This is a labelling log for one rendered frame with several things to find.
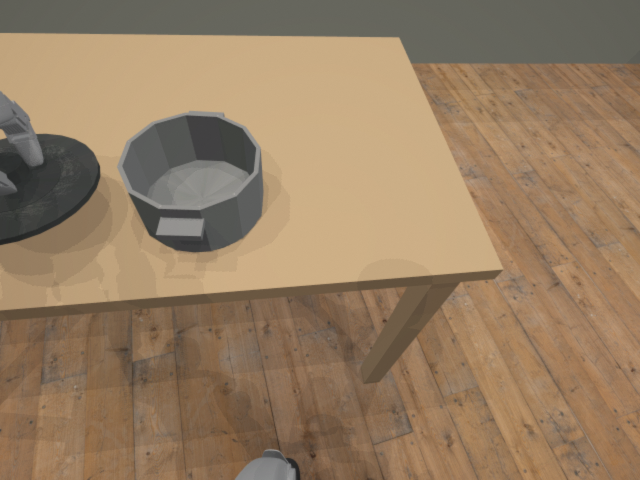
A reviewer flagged table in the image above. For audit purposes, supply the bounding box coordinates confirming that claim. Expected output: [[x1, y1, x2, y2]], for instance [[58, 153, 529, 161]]
[[0, 33, 504, 384]]

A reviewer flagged knob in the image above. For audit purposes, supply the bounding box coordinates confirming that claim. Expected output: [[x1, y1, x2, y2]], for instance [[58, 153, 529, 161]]
[[0, 152, 30, 185]]

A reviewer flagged left robot shin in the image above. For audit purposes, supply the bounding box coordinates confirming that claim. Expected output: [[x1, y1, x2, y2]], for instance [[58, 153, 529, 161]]
[[262, 449, 289, 464]]

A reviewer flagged lid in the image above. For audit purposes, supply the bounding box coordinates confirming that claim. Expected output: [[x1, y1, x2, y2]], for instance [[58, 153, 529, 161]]
[[0, 134, 100, 245]]

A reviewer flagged pot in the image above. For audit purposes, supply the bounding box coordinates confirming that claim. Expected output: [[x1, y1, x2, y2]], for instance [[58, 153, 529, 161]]
[[117, 111, 264, 252]]

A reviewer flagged robot left hand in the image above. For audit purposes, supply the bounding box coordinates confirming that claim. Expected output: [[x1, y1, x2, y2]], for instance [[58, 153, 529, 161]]
[[0, 91, 44, 196]]

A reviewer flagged left robot thigh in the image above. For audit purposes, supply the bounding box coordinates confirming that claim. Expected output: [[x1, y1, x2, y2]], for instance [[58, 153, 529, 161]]
[[235, 457, 296, 480]]

